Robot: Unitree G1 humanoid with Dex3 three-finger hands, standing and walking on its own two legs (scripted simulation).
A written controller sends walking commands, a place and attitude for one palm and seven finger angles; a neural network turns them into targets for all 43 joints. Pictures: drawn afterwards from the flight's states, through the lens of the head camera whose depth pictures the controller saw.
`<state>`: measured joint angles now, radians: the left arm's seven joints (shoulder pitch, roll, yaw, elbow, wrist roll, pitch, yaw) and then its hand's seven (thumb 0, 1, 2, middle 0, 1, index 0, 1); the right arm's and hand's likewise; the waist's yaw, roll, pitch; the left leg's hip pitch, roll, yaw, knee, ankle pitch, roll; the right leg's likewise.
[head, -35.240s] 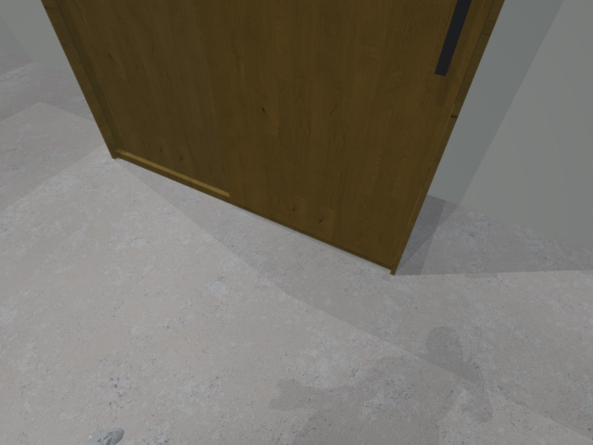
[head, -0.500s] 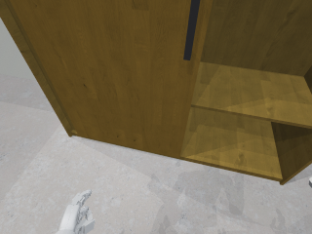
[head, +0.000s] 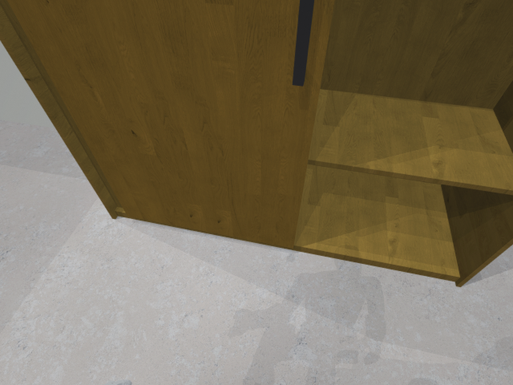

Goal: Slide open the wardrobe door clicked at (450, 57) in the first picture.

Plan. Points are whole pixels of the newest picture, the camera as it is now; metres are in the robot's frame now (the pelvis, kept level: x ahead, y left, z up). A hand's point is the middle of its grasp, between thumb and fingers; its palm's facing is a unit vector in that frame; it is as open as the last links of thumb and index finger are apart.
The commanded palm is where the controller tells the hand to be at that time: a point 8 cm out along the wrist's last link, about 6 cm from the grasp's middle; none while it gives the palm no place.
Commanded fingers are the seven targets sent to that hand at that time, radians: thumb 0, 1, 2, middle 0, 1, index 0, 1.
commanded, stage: let the arm hang, fingers relaxed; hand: right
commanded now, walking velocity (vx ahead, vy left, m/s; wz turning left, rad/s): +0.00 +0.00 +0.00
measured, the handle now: (305, 20) +0.74 -0.04 +0.22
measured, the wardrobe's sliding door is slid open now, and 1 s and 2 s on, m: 0.69 0.69 0.69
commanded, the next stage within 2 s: look to check the result in 0.78 s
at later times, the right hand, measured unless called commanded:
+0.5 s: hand out of the picture -0.01 -0.19 -0.17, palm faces +0.00 +0.98 -0.19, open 7.4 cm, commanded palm none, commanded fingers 0.00 -0.90 -0.90 0.20 0.30 0.20 0.30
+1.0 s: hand out of the picture -0.02 -0.21 -0.17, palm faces -0.02 +0.98 -0.19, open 7.4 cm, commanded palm none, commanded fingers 0.00 -0.90 -0.90 0.20 0.30 0.20 0.30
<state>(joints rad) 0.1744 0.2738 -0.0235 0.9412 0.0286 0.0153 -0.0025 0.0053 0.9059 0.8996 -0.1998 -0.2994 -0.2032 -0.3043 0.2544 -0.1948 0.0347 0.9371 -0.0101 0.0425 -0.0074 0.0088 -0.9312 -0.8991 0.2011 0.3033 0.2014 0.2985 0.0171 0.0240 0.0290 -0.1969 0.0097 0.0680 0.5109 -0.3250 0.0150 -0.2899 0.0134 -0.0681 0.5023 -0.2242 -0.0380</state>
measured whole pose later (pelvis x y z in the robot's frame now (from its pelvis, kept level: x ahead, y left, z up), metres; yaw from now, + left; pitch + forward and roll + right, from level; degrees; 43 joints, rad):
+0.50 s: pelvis -0.01 -0.02 +0.01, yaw +1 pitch -1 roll +0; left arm 0.28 0.14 -0.01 1.14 0.02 0.01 0.02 0.01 0.92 0.90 -0.20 -0.30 -0.20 -0.30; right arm 0.28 -0.15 0.01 1.14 -0.01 0.00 -0.03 0.00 -0.91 -0.90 0.20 0.30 0.20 0.30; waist 0.01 -0.02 0.03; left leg -0.14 0.02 0.05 0.42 -0.25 -0.01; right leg -0.23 0.03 -0.09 0.41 -0.17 -0.07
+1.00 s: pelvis -0.01 -0.04 +0.01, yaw +1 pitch -1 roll +0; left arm 0.26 0.17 0.00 1.13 0.02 0.00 0.02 0.00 0.91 0.90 -0.20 -0.30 -0.20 -0.30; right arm 0.28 -0.17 0.00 1.15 -0.01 0.00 -0.02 0.00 -0.91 -0.90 0.20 0.30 0.20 0.30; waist 0.01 0.00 0.04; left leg -0.15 0.04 0.03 0.40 -0.24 -0.04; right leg -0.22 0.05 -0.11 0.37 -0.15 -0.09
